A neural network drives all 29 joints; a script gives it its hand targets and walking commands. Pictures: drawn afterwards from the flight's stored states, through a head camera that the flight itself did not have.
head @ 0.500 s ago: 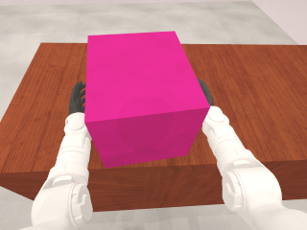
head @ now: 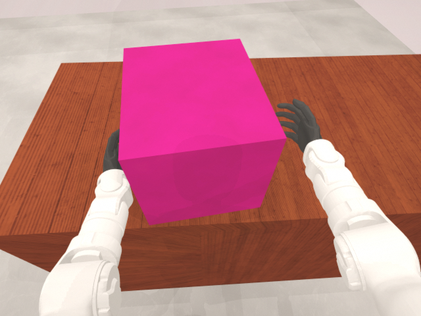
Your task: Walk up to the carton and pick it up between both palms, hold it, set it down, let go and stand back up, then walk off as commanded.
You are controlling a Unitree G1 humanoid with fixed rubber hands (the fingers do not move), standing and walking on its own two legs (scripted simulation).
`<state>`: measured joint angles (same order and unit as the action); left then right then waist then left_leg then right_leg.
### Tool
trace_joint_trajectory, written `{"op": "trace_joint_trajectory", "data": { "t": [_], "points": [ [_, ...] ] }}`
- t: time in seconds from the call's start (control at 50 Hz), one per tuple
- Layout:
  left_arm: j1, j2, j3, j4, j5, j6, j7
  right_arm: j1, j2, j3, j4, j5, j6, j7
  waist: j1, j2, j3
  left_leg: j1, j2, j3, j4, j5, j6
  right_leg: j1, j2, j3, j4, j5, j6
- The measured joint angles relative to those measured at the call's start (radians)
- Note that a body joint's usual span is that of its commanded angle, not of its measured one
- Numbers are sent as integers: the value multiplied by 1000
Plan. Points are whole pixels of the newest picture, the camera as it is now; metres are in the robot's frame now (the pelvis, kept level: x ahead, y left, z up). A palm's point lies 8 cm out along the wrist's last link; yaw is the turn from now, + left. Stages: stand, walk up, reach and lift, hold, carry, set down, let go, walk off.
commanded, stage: set down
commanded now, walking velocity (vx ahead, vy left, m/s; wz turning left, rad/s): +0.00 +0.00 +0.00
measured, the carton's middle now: (194, 131) +0.48 +0.05 +0.06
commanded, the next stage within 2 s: none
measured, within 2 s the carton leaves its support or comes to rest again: neither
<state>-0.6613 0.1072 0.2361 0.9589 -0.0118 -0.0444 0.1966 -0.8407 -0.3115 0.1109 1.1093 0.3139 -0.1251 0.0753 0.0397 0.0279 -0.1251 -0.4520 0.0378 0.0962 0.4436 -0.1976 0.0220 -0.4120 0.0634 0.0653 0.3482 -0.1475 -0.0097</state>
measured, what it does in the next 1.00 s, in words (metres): stands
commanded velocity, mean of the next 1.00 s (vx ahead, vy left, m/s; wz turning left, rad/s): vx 0.00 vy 0.00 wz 0.00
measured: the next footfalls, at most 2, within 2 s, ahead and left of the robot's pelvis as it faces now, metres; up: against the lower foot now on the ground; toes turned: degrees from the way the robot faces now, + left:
none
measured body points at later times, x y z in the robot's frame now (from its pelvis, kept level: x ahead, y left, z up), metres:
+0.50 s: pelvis -0.05 -0.01 +0.00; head -0.03 +0.00 +0.45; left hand +0.33 +0.23 +0.05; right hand +0.38 -0.19 +0.10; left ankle +0.00 +0.10 -0.74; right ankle +0.00 -0.11 -0.74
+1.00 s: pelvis -0.03 -0.01 +0.00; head -0.03 +0.00 +0.45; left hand +0.26 +0.24 +0.04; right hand +0.32 -0.22 +0.06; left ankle +0.00 +0.10 -0.74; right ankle +0.00 -0.11 -0.74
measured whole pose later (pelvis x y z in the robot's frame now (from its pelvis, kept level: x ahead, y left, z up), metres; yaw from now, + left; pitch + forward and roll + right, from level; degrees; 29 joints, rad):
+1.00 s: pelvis -0.03 -0.01 +0.00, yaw +0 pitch +7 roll -1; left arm -0.08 0.14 0.16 0.24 -0.09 0.15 0.14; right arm -0.29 -0.35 0.05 0.61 0.36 -0.10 0.13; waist 0.04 -0.01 -0.13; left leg -0.39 0.05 0.10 0.42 -0.16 0.02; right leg -0.36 0.07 0.06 0.35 -0.11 -0.02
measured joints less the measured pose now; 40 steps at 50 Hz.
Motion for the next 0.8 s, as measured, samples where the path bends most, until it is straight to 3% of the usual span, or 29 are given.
{"op": "trace_joint_trajectory", "data": {
  "t": [0.2, 0.6, 0.66, 0.8],
  "points": [
    [56, 10, 0, -9, -21, -42, -37, 17, -14, 36, 0, 39, 0, 0, 0, 9, -6, 1, 12, 0, 0, 23, 0, 0, 11, -1, 0, 32, -3],
    [79, 59, -75, -9, -78, -23, -30, 97, -14, -43, 0, 40, 68, 49, 0, -33, -9, 3, 11, 0, 0, 50, 0, 0, 11, -1, 4, 54, -3],
    [142, 48, -75, -91, -78, -8, -27, 142, -14, -48, -12, 40, 55, 52, 0, -34, -9, 3, 11, 0, 0, 44, 0, 0, 11, -1, 4, 51, -6],
    [359, 35, -75, -445, -78, 65, -27, 339, -20, -51, -235, 46, 8, 52, 0, -33, -9, 4, 11, 0, -2, 35, 0, 0, 11, -1, 4, 40, -7]
  ]
}}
